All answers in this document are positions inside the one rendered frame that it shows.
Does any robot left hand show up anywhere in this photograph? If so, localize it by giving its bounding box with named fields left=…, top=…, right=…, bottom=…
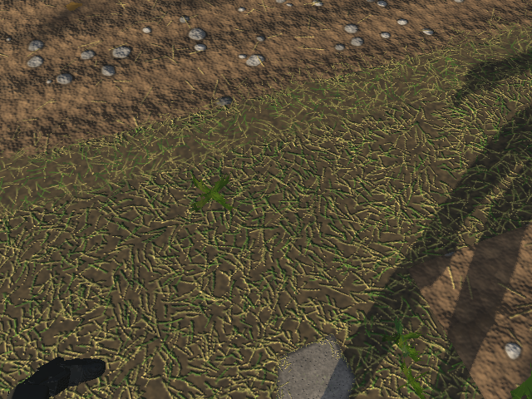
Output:
left=7, top=357, right=106, bottom=399

